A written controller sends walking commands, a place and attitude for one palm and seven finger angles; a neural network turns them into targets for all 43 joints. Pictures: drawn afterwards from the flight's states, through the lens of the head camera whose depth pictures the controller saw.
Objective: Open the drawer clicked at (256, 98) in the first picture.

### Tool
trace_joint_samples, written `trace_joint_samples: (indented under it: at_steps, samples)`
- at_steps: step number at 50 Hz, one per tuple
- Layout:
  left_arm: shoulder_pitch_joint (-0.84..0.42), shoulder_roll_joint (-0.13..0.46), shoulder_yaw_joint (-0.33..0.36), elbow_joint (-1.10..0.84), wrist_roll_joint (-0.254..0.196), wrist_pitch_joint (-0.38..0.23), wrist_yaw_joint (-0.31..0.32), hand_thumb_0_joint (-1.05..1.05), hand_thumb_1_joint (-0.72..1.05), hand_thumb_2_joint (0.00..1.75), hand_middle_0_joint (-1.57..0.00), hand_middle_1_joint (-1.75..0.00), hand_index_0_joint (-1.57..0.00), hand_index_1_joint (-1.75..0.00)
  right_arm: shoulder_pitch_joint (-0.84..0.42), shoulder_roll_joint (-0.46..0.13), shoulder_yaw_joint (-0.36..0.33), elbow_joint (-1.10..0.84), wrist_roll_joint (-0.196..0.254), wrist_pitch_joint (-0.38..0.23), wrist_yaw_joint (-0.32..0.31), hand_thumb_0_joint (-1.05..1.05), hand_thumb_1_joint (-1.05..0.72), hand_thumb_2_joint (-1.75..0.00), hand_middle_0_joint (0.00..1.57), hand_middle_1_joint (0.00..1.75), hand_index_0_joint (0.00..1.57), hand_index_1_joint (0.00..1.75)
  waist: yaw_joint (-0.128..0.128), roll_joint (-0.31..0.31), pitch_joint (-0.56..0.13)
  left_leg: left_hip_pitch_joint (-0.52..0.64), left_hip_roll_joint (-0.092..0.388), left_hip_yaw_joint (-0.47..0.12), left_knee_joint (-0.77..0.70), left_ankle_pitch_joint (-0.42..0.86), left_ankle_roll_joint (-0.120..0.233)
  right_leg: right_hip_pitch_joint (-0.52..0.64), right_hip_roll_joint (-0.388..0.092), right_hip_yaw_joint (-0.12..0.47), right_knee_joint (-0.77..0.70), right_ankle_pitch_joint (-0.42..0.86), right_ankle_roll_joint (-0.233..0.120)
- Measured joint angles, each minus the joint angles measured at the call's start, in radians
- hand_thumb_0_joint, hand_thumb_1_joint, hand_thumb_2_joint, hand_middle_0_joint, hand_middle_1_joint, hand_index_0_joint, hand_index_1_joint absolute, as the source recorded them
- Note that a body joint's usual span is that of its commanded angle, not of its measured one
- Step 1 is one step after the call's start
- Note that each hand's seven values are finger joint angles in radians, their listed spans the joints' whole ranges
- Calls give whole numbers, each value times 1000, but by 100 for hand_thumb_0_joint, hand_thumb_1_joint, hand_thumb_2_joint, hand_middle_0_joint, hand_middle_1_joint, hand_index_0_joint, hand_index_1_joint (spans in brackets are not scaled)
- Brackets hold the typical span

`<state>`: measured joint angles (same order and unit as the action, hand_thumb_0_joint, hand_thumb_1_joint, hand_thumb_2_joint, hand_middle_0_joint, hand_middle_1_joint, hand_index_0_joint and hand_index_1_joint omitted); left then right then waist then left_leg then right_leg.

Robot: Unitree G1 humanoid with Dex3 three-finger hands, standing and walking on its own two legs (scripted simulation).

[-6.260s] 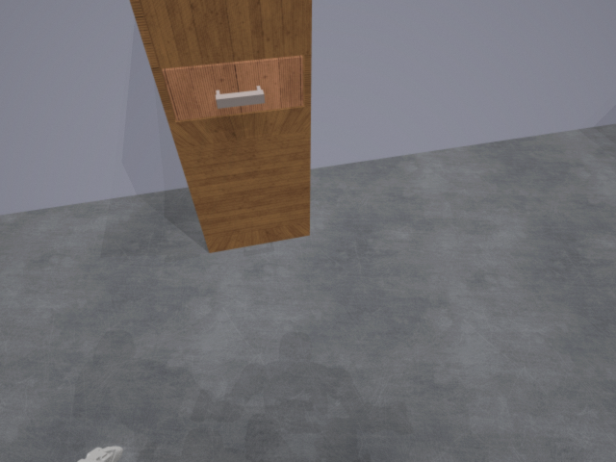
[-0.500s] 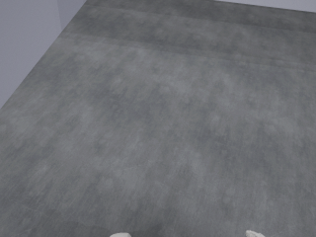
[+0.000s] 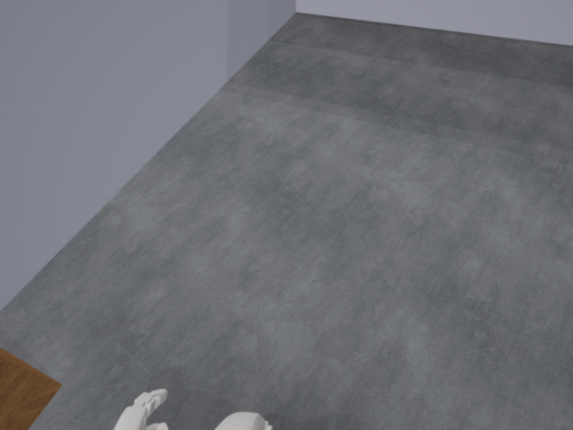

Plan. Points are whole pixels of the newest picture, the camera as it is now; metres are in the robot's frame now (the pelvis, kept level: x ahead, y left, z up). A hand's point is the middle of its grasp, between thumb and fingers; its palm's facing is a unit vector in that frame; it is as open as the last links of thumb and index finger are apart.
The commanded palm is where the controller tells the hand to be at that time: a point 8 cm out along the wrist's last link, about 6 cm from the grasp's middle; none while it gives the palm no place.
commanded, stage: turn to face it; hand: left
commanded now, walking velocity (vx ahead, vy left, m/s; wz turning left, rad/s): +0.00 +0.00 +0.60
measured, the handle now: out of the picture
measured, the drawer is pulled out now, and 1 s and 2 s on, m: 0.00 0.00 0.00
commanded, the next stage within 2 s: take the last steps up to it in 1.84 s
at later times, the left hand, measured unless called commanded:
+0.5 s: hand out of the picture -0.02 +0.28 -0.17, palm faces +0.35 -0.90 -0.25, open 7.4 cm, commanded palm none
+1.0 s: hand out of the picture +0.00 +0.23 -0.13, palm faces +0.56 -0.78 -0.30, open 7.4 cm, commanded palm none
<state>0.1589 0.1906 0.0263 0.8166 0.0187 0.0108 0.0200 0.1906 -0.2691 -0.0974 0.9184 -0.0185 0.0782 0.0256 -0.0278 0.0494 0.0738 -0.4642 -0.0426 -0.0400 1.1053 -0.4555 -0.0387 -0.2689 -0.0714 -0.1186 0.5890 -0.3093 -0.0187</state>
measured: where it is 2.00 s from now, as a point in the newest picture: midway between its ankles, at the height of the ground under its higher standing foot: outside the picture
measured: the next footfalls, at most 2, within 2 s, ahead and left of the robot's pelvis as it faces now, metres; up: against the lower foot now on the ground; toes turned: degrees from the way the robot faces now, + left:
left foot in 0.32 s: +0.01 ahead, +0.14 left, +0.00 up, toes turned +19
right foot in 0.86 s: +0.10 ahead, -0.07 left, +0.00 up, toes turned +30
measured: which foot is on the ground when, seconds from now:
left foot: up 0.00-0.30, down 0.32-0.86, up 0.88-1.00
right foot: down 0.00-0.32, up 0.34-0.84, down 0.86-1.00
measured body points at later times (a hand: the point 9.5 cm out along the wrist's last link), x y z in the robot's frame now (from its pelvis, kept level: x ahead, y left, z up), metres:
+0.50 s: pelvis -0.01 +0.05 +0.00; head +0.02 +0.09 +0.45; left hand -0.04 +0.33 -0.15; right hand +0.17 -0.17 -0.11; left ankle -0.02 +0.13 -0.73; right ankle +0.02 -0.12 -0.65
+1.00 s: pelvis +0.01 -0.01 +0.01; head +0.05 -0.02 +0.45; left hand -0.03 +0.27 -0.11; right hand +0.19 -0.20 -0.15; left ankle -0.07 +0.10 -0.65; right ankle +0.06 -0.09 -0.73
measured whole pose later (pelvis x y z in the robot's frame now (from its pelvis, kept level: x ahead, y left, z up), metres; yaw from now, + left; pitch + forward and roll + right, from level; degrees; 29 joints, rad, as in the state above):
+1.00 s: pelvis +0.01 -0.01 +0.01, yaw +37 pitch -1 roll +1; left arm 0.16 0.19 0.03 0.84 0.02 0.02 0.03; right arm 0.25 -0.27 -0.10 0.94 -0.02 0.08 0.03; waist -0.05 0.05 0.06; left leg -0.52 -0.05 -0.04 1.14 -0.39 -0.05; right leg -0.22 -0.05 -0.10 0.52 -0.29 -0.02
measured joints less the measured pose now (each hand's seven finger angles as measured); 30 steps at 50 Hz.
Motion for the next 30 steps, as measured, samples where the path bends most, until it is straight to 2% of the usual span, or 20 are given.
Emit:
trace_joint_samples:
  at_steps: [3,6,9,13,15,16,17,19,22,25,30]
  samples:
    - [21,-6,-4,13,2,3,3,1,91,89,-20,-30,-20,-30,-1,-5,-1,6,-1,6,9,0,-90,-89,19,30,20,30,-2,-8,5,-30,34,33,85,55,-22,34,-21,-38,-44,18,4]
    - [39,-3,-4,28,5,5,4,1,91,89,-20,-30,-20,-30,-5,-3,3,12,0,13,14,0,-91,-89,19,30,20,30,2,-25,12,-18,62,54,33,58,-35,54,-42,-76,-67,24,7]
    - [56,7,-1,44,9,8,3,1,91,89,-20,-30,-21,-30,-18,1,10,16,3,17,15,0,-91,-89,19,30,20,30,15,-43,22,20,80,80,-91,34,-38,59,-64,-111,-65,20,15]
    - [76,35,12,64,11,16,-2,1,90,89,-21,-30,-21,-30,-42,10,22,7,7,7,15,1,-91,-89,19,30,20,30,35,-67,32,90,85,123,-285,26,-24,47,-95,-160,-24,-4,37]
    - [90,54,23,73,7,22,-3,1,90,89,-21,-30,-21,-30,-47,12,28,-7,7,-7,15,1,-91,-89,19,30,20,30,41,-79,28,146,80,146,-424,98,-12,30,-116,-182,28,-32,55]
    - [100,63,30,75,3,27,-5,1,90,89,-21,-30,-21,-30,-48,11,30,-16,6,-18,16,1,-91,-89,19,30,20,30,43,-84,21,165,74,146,-479,133,18,5,-129,-181,79,-52,65]
    - [99,76,38,83,0,37,-5,1,91,89,-20,-30,-21,-30,-55,17,31,-21,5,-28,14,0,-91,-89,19,30,20,30,47,-100,24,153,60,146,-462,126,49,-31,-135,-142,160,-133,79]
    - [91,91,47,99,-1,62,1,1,91,89,-20,-30,-20,-30,-61,26,37,-30,6,-46,6,0,-91,-89,19,30,20,30,51,-107,28,142,52,135,-439,108,87,-111,-100,-42,349,-238,95]
    - [70,98,56,113,-3,69,-2,1,91,89,-20,-30,-20,-30,-51,36,44,-34,4,-54,-11,0,-90,-89,20,30,20,30,45,-99,26,168,41,103,-493,137,93,-192,-59,37,528,-182,108]
    - [49,95,55,103,-3,60,-9,1,91,90,-20,-30,-20,-30,-38,42,51,-28,5,-54,-16,0,-90,-89,20,30,20,30,43,-91,19,198,24,74,-565,181,103,-226,-47,73,556,-107,118]
    - [13,82,50,78,-4,51,-9,1,91,90,-20,-30,-20,-30,-11,54,53,-18,5,-51,-15,0,-90,-89,20,30,21,30,29,-82,2,217,-4,23,-631,226,107,-220,-30,109,490,-69,128]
